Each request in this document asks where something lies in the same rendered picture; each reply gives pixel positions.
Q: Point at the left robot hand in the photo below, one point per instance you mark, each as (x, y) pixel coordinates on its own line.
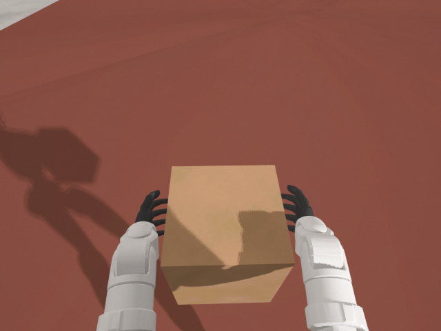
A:
(146, 213)

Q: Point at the left robot forearm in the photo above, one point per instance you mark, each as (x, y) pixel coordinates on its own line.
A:
(132, 280)

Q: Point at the right robot hand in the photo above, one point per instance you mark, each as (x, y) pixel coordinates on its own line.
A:
(301, 207)

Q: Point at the carton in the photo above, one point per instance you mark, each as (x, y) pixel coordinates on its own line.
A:
(226, 238)

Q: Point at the right robot forearm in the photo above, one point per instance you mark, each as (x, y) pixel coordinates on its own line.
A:
(331, 303)

